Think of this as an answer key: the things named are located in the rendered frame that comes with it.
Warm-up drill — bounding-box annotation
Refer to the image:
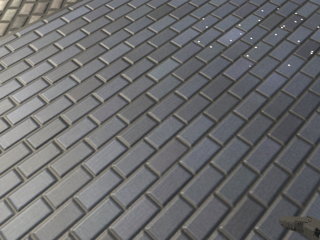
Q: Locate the right robot hand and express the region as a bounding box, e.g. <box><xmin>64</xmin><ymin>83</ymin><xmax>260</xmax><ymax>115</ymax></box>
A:
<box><xmin>279</xmin><ymin>215</ymin><xmax>320</xmax><ymax>240</ymax></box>

